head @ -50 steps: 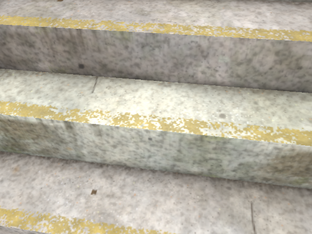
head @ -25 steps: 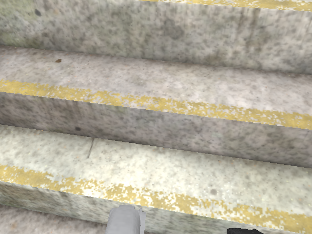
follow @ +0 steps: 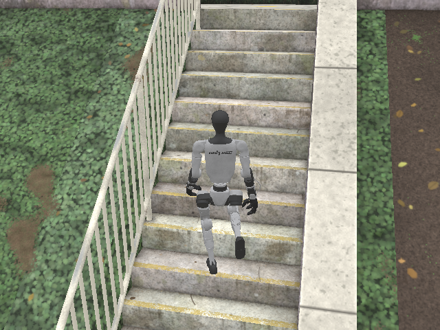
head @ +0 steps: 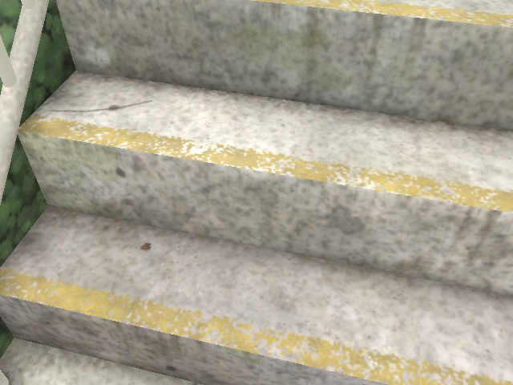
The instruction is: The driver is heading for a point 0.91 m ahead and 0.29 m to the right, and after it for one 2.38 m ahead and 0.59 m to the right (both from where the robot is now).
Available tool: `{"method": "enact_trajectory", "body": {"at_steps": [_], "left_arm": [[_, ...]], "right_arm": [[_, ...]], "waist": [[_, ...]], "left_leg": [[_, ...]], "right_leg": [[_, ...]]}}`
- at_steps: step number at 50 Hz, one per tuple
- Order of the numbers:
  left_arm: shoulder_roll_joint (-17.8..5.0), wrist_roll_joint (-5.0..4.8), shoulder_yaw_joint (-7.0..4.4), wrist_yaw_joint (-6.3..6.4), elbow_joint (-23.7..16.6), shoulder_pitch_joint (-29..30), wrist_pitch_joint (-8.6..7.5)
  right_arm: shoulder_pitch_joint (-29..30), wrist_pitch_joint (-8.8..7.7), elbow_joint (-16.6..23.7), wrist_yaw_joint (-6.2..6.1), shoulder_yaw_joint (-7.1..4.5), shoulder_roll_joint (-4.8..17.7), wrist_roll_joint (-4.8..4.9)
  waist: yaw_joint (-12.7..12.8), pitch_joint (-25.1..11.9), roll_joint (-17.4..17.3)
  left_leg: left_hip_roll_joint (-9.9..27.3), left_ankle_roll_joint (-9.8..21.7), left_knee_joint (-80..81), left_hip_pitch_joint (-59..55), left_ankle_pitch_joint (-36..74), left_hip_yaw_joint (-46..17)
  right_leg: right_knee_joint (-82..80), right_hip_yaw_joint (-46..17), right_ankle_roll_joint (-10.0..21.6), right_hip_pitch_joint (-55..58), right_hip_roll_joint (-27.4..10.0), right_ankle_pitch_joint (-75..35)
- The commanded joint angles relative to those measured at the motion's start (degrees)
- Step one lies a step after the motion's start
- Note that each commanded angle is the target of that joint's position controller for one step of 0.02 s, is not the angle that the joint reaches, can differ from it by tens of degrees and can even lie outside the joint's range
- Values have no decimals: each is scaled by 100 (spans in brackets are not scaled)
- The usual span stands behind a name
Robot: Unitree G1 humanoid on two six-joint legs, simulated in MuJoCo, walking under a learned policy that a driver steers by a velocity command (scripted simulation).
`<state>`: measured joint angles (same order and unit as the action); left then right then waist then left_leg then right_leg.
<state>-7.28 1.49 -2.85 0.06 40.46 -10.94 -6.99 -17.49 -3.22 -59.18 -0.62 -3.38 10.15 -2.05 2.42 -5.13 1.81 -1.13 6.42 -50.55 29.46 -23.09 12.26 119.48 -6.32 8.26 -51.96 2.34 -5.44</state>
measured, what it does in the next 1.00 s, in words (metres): climbs, turning right: right foot 0.21 m higher, then left foot 0.18 m higher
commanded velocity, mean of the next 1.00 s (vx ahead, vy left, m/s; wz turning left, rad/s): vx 0.29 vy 0.00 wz -0.36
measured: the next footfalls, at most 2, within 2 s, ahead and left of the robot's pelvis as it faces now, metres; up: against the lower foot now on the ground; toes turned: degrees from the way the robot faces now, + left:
right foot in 0.36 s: +0.29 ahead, -0.10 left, +0.21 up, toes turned +1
left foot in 0.76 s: +0.57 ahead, +0.09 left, +0.39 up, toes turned -13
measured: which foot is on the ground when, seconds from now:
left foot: down 0.00-0.42, up 0.44-0.74, down 0.76-1.00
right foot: up 0.00-0.34, down 0.36-0.78, up 0.80-1.00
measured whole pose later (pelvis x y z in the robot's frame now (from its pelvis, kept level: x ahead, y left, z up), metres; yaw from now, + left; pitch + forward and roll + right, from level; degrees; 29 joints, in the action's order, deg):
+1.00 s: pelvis +0.42 +0.00 +0.41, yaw -21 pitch +8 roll +3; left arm -15.0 0.9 -3.2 -5.1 52.6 -9.6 -2.8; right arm -6.5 -4.3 -50.8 -1.7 -1.0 10.7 -1.3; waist -2.1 -11.1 3.6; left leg 2.1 1.8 -39.4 34.4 -12.8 8.2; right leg 98.9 -9.9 3.9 -58.2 -1.1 5.4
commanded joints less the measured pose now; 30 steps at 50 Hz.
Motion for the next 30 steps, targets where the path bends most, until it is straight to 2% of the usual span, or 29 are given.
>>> {"method": "enact_trajectory", "body": {"at_steps": [1, 2, 3, 4, 5, 6, 7, 8, 9, 10, 11, 12, 13, 14, 15, 16, 17, 19, 20, 21, 22, 23, 24, 25, 26, 27, 28, 29, 30], "left_arm": [[676, -109, 365, 62, -222, -433, 203], [672, -207, 351, 167, -102, -231, 257], [-492, -506, 172, -456, -383, 350, 413], [897, -168, 387, 53, -279, 341, 357], [1084, -94, 556, 227, -448, 721, 380], [985, -82, 592, 318, -674, 1181, 376], [-311, -388, 425, -206, -594, 1035, 613], [851, -67, 609, 81, -861, 1836, 506], [740, 7, 651, 158, -880, 2023, 460], [-394, -382, 481, -239, -906, 2189, 835], [-433, -272, 487, -359, -772, 2045, 1148], [-277, -87, 556, -418, -740, 2022, 1430], [-202, 80, 643, -470, -750, 2176, 1547], [-251, 79, 678, -541, -796, 2456, 1609], [-179, 157, 672, -664, -631, 1850, 1648], [-219, 186, 710, -716, -623, 1880, 1702], [-238, 181, 691, -725, -560, 1981, 1631], [-341, 169, 619, -587, -164, 1252, 1700], [-519, 35, 450, -249, 746, -348, 1037], [-779, -66, 291, 110, 1226, -1036, 930], [-1128, -5, 109, 400, 1313, -504, 969], [-560, 709, 460, -169, 1667, -2390, 1104], [-773, 630, 329, -446, 1951, -2349, 922], [-642, 376, 265, -555, 2111, -1858, 740], [-503, 77, 259, -542, 2209, -1516, 449], [-221, 190, 382, -572, 2425, -1272, 359], [8, 235, 457, -637, 2128, -423, 275], [-217, 268, 327, -685, 1713, 240, 200], [-360, 322, 285, -638, 1619, 185, 118]], "right_arm": [[282, -348, 115, 95, 207, -285, 1], [-196, -451, -10, 143, 238, -237, 11], [-309, -202, 15, 469, 185, 381, -631], [-581, -430, -159, 231, 81, 189, 41], [-914, -556, -331, 220, 161, 199, 179], [-1088, -639, -402, 198, 204, 114, 212], [-1016, -235, -313, 644, 366, 33, -815], [-1043, -486, -363, 287, 162, 69, 133], [-1280, -561, -372, 138, 264, -50, 249], [-1865, -77, -568, 586, 380, 229, -848], [-1381, 93, -425, 929, 340, 493, -871], [-1041, 247, -432, 1092, 476, 304, -837], [-872, 273, -368, 1078, 499, 318, -565], [-1309, 179, -608, 1079, 535, 576, -415], [-1280, -45, -607, 1021, 503, 1006, -221], [-1513, -132, -754, 1017, 426, 1229, -209], [-1832, -159, -753, 961, 375, 1351, -195], [-1808, 17, -748, 1072, 313, 1341, -413], [-1001, -344, 201, 100, -33, 1363, 621], [-388, -478, 558, -77, 11, 1305, 640], [665, -547, 1018, 38, 83, 764, 228], [527, 81, 282, 684, 291, 144, -147], [750, 181, 911, 761, 276, 32, -139], [781, 185, 1132, 671, 236, 145, -104], [928, 61, 1461, 541, 329, 100, -218], [1081, 93, 1641, 464, 443, 71, -264], [1108, 121, 1735, 293, 445, 153, -154], [1420, 129, 1935, 172, 428, 295, 79], [1536, 103, 1955, 121, 459, 286, 176]], "waist": [[337, 1063, -80], [96, 857, -283], [-26, 349, -1039], [19, 781, -710], [-55, 942, -291], [-130, 1134, -120], [-79, -70, -401], [-188, 1053, -223], [-379, 1081, -97], [-492, -465, -1285], [-262, 36, -1262], [67, -67, -905], [192, -460, -569], [229, -749, -903], [605, -1141, -1444], [547, -1410, -1343], [277, -1514, -1517], [339, -1797, -1551], [450, -2444, -659], [716, -1985, 282], [658, -1285, 1565], [1643, 165, 906], [780, 173, 853], [392, 43, -8], [-49, 53, -109], [-465, -17, -254], [-941, -53, -205], [-1001, 2, -34], [-929, 6, 194]], "left_leg": [[1115, -212, 2875, 295, 1084, -1532], [1250, -51, 3048, -108, 1536, -1651], [1048, 70, 3259, -224, 916, -2135], [1535, 55, 3233, -1262, 500, -2028], [1443, -154, 3467, -1325, 259, -1953], [1344, -293, 3656, -1352, 235, -1886], [1117, -26, 3330, -1076, 343, -2174], [1215, -356, 3999, -1298, 118, -1450], [1007, -410, 4089, -1087, 644, -1359], [1113, 323, 3942, -1559, 1340, -1711], [1596, 855, 4382, -1507, 2679, -1558], [1782, 1138, 4593, -1225, 3676, -1489], [1740, 1195, 4557, -1290, 5092, -993], [1842, 1443, 4344, -1602, 8346, -862], [2178, 1716, 3848, -2468, 11463, -627], [2382, 1895, 3576, -3360, 13454, -621], [2374, 1857, 3059, -4431, 14086, -651], [2015, 1582, 1993, -4777, 14539, -623], [1534, 635, 703, -3308, 11565, -35], [1067, 568, -366, -1487, 8918, -89], [-104, 204, -3154, 435, 3305, -681], [-980, 646, -6440, 3089, 3273, -3348], [-1326, 816, -7194, 4889, 2594, -3859], [-1273, 700, -7108, 5252, 1806, -3759], [-992, 533, -7043, 5496, 1070, -3398], [-617, 571, -7264, 5670, 1102, -2782], [-190, 482, -7067, 5055, 789, -2055], [-75, 372, -7249, 4247, 23, -1658], [-89, 301, -7846, 3967, -297, -1566]], "right_leg": [[-315, -4, -21, -1178, -25, 159], [843, 329, 0, -1570, 213, 365], [1145, -513, 798, -2317, 344, 187], [2425, -27, 289, -3183, 359, 961], [2377, 93, 245, -3682, 203, 1383], [1954, 297, 173, -3806, 89, 1536], [1117, -542, 935, -3578, 236, -221], [893, 618, 249, -3524, 101, 1101], [99, 1091, 73, -3133, -79, 1169], [104, 383, 818, -3714, 91, 446], [105, 837, 900, -3787, -114, 1126], [-449, 876, 1037, -3391, -181, 1281], [-1645, 1250, 1002, -2494, -214, 1933], [-2338, 1548, 877, -1963, 30, 2453], [-2427, 1821, 531, -1459, 190, 2582], [-3518, 1989, 404, -1312, 397, 2804], [-4487, 2175, 209, -1327, 715, 3623], [-5809, 1659, 269, -306, 976, 3034], [-5607, 660, 477, 2624, 846, 4177], [-7091, -977, 639, 3149, 443, 5002], [-8556, -3373, 1356, 3034, -187, 5097], [-8921, -4342, 1339, 3009, -571, 2937], [-8526, -3802, 1049, 4108, -748, 1033], [-8383, -3047, 970, 4522, -828, -941], [-8415, -2447, 883, 4592, -782, -1009], [-8456, -1925, 916, 4262, -745, -1119], [-8904, -1111, 571, 3190, -548, -768], [-9429, -887, 453, 2088, -425, -527], [-9628, -1059, 371, 1563, -309, -370]]}}
Velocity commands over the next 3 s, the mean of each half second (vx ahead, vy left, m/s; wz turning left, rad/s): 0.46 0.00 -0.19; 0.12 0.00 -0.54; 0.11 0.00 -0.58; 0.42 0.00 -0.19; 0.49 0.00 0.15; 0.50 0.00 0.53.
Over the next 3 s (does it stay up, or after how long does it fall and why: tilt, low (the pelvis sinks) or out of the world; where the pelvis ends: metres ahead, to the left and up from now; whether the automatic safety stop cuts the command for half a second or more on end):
stays up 1.02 -0.31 0.87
